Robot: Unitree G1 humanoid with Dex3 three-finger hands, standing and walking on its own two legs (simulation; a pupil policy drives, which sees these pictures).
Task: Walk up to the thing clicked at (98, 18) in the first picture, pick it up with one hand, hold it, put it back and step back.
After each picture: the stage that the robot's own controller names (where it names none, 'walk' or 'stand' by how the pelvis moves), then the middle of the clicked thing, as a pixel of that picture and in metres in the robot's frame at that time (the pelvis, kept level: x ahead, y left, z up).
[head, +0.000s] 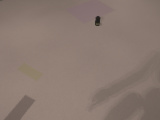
stand; (97, 21) +1.86 -0.16 -0.72
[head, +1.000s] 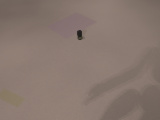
walk; (79, 35) +1.73 +0.20 -0.70
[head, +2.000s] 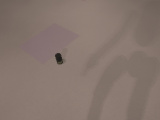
walk; (59, 58) +1.15 +0.38 -0.72
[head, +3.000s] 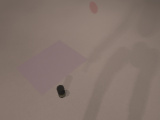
walk; (61, 91) +0.74 +0.29 -0.72
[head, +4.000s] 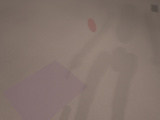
walk; out of the picture +0.46 +0.16 -0.69
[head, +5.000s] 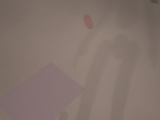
stand; out of the picture +0.36 +0.20 -0.71
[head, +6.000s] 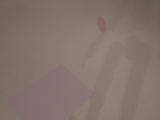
stand; out of the picture +0.34 +0.17 -0.72
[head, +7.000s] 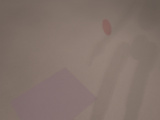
stand; out of the picture +0.31 +0.17 -0.72
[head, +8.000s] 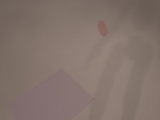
stand; out of the picture +0.31 +0.18 -0.72
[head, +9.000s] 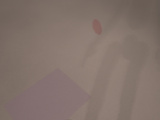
stand; out of the picture +0.32 +0.19 -0.72
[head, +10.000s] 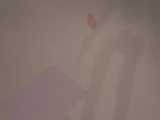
stand; out of the picture +0.31 +0.21 -0.72
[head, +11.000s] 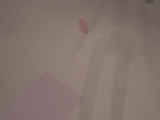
stand; out of the picture +0.27 +0.21 -0.72
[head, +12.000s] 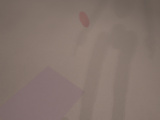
stand; out of the picture +0.28 +0.22 -0.72
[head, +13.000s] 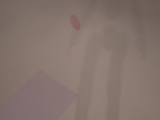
stand; out of the picture +0.27 +0.24 -0.72
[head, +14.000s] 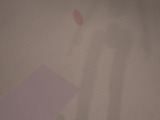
stand; out of the picture +0.30 +0.24 -0.72
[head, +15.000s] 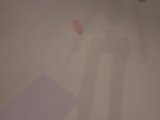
stand; out of the picture +0.26 +0.23 -0.72
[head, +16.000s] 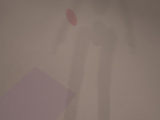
rise first; out of the picture +0.21 +0.18 -0.71
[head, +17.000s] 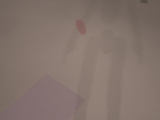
stand; out of the picture +0.25 +0.17 -0.72
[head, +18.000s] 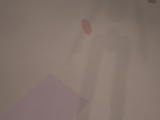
stand; out of the picture +0.22 +0.16 -0.72
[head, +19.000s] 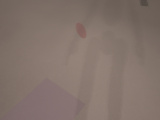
stand; out of the picture +0.23 +0.18 -0.72
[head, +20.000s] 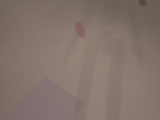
stand; out of the picture +0.23 +0.17 -0.72
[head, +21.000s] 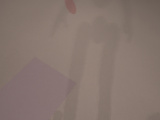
go down; out of the picture +0.24 +0.19 -0.68
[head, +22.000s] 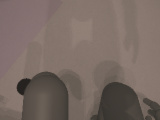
go down; (27, 88) +0.29 +0.24 -0.29
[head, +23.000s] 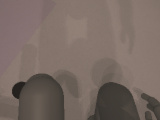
close in; (23, 91) +0.28 +0.25 -0.29
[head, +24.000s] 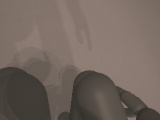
close in; out of the picture +0.24 +0.27 -0.21
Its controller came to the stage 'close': yes
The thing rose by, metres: 0.01
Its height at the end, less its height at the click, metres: +0.01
